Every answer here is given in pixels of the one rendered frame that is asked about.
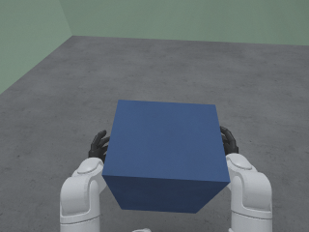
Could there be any robot left forearm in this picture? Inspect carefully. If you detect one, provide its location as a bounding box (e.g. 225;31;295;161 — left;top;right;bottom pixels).
60;158;107;232

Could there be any left robot hand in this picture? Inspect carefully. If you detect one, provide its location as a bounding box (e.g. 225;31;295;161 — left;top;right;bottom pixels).
88;130;110;164

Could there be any right robot hand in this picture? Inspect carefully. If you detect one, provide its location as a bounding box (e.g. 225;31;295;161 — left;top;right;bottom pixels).
220;126;239;156

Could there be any robot right forearm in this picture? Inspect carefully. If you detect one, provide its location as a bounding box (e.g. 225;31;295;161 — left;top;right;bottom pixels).
226;153;272;232

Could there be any carton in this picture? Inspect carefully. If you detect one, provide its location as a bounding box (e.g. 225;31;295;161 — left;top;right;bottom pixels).
101;100;231;214

